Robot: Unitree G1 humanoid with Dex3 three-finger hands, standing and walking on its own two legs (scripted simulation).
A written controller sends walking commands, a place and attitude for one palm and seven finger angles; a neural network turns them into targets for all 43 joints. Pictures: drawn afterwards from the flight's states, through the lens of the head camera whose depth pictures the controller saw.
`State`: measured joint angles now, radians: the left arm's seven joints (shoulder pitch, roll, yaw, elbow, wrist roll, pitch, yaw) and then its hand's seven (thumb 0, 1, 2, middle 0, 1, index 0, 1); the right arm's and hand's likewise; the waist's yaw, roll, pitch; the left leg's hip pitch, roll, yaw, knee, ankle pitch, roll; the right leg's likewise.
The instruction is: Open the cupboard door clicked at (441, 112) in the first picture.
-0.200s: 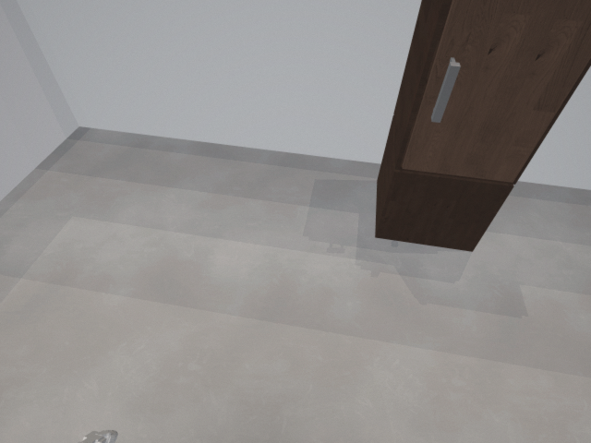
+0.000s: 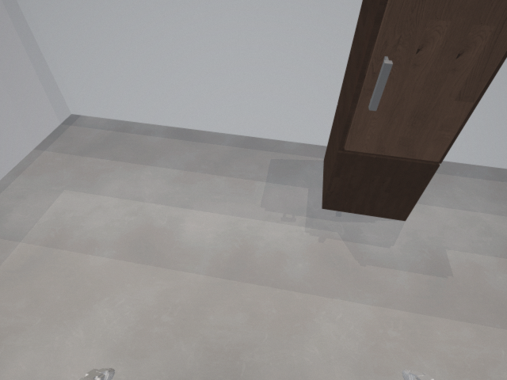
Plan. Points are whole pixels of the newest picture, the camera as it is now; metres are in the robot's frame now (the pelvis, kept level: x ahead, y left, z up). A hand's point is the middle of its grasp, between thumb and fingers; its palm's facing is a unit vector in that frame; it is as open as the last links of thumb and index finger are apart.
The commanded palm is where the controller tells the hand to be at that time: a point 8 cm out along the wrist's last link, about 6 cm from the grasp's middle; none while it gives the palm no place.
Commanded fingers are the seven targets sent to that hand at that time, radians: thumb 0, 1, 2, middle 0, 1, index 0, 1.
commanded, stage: stand and wait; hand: left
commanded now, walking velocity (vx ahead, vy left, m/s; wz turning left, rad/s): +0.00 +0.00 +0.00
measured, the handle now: (379, 83) +1.05 -0.36 -0.03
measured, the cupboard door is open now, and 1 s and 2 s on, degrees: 0 0 0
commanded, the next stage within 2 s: look at it before walking up in 0.62 s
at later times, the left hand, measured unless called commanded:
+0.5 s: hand out of the picture +0.05 +0.24 -0.15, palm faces -0.03 -0.94 -0.35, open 7.4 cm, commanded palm none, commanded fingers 0.00 0.90 0.90 -0.20 -0.30 -0.20 -0.30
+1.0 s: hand out of the picture +0.05 +0.23 -0.15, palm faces -0.03 -0.94 -0.33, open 7.4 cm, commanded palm none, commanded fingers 0.00 0.90 0.90 -0.20 -0.30 -0.20 -0.30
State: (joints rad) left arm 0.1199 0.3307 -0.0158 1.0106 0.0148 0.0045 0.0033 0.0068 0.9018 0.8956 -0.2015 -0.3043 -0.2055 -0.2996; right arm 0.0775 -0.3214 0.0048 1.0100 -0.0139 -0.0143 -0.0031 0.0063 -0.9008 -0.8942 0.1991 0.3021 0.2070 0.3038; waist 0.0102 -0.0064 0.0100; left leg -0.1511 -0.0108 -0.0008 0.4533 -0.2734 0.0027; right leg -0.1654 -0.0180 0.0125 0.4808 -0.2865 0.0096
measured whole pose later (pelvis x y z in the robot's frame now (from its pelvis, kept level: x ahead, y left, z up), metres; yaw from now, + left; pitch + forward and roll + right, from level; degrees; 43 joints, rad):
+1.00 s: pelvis -0.02 -0.01 +0.01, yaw +0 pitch -2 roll +0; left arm 0.14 0.34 -0.01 1.08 0.02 0.00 0.00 0.01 0.90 0.90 -0.20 -0.30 -0.21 -0.30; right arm 0.13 -0.33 0.00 1.11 -0.01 -0.01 0.00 0.01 -0.90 -0.89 0.20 0.30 0.21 0.30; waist 0.00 0.00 0.03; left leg -0.14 0.02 0.00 0.37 -0.20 -0.02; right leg -0.15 0.01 0.01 0.40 -0.21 -0.01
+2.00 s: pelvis -0.04 -0.02 +0.00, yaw -17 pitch +1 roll +1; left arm 0.28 0.19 0.04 0.93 0.02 0.04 0.00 0.01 0.90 0.90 -0.20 -0.30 -0.21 -0.30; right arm 0.12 -0.23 -0.06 0.95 -0.01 0.05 -0.03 0.01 -0.90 -0.89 0.20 0.30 0.20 0.30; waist 0.04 -0.01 0.07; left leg -0.43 0.03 -0.02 0.98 -0.39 -0.07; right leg -0.32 0.10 0.13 0.47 -0.16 -0.06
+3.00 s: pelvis +0.02 -0.03 -0.01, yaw -54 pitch -1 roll -2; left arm 0.34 0.22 0.06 0.99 0.03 0.00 -0.02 0.01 0.90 0.90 -0.20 -0.30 -0.21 -0.30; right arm 0.21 -0.23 -0.05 0.89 -0.02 -0.03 0.02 0.01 -0.91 -0.89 0.19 0.30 0.20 0.30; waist 0.02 -0.02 0.03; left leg -0.41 0.09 0.09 0.63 -0.27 -0.07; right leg -0.10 0.02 0.11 0.49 -0.38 0.02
